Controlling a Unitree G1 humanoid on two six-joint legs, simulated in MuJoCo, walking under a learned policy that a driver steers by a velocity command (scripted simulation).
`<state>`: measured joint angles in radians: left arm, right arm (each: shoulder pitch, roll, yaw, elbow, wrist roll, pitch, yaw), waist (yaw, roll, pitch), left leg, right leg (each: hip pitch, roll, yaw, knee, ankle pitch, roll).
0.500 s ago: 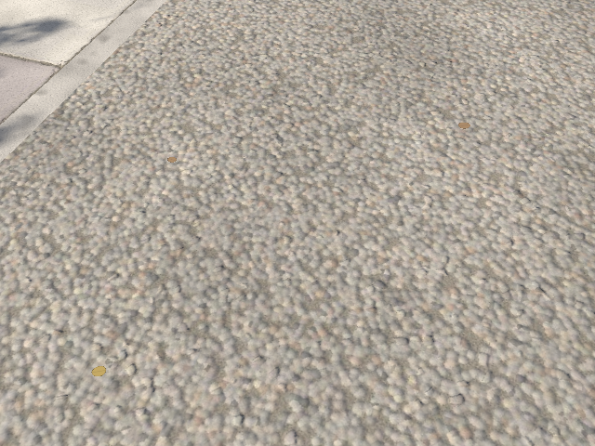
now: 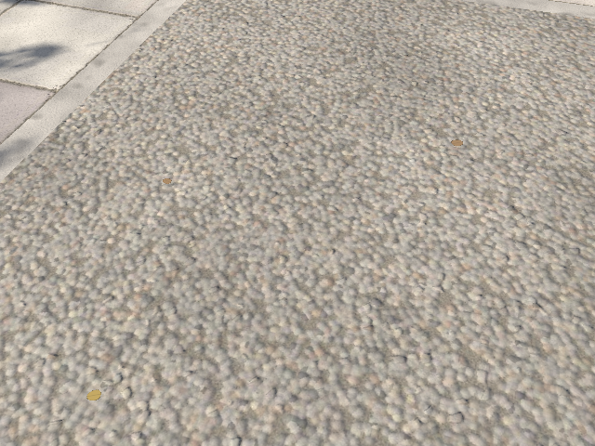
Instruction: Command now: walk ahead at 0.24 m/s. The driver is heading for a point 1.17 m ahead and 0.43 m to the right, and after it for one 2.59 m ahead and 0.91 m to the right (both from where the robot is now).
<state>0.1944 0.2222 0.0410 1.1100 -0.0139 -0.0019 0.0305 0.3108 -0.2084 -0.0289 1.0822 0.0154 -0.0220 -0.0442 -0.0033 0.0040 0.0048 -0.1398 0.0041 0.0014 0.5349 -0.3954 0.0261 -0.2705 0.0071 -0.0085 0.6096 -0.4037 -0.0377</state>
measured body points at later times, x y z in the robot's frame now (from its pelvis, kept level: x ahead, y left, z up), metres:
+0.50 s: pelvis +0.19 -0.02 +0.00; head +0.22 -0.02 +0.45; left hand +0.08 +0.22 -0.14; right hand +0.41 -0.23 -0.10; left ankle +0.38 +0.12 -0.70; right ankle +0.02 -0.11 -0.73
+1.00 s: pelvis +0.46 +0.00 +0.01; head +0.48 -0.02 +0.46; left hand +0.69 +0.20 -0.10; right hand +0.40 -0.27 -0.14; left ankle +0.40 +0.12 -0.73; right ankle +0.59 -0.19 -0.68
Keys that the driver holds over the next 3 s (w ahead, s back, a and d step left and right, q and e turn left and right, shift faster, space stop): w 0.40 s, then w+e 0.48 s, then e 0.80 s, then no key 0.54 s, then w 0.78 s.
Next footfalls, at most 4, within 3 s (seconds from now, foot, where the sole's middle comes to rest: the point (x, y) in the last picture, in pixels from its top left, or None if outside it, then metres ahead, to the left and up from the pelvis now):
0.58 left None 0.44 0.11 -0.77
1.10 right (388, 401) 0.65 -0.18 -0.77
1.64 left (308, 361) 0.75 0.01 -0.77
2.00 right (391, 440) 0.55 -0.17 -0.77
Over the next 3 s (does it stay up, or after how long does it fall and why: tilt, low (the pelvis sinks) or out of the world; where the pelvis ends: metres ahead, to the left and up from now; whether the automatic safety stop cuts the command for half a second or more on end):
stays up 0.83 -0.24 -0.01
